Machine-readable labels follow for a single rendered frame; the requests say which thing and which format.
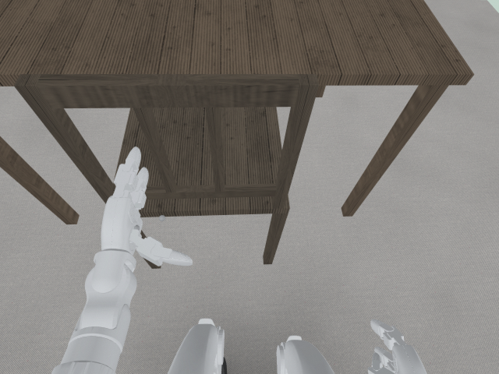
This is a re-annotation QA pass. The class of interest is left robot forearm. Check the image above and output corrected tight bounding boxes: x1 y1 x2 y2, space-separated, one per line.
51 249 137 374

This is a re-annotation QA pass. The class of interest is robot right thigh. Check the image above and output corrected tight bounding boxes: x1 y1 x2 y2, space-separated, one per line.
277 340 334 374

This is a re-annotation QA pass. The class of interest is robot left thigh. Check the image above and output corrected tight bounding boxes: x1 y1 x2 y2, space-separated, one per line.
168 324 225 374

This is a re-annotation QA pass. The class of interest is right robot hand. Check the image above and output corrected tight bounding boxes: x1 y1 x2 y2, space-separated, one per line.
368 319 427 374

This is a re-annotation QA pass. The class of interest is left robot hand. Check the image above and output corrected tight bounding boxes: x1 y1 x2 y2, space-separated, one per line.
101 146 193 266

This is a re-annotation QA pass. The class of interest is robot thigh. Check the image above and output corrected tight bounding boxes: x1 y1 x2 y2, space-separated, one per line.
168 324 225 374
277 340 334 374

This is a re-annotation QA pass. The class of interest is chair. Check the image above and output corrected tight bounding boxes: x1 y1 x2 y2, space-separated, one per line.
14 74 319 269

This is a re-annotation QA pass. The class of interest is table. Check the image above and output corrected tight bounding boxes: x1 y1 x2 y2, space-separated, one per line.
0 0 474 224

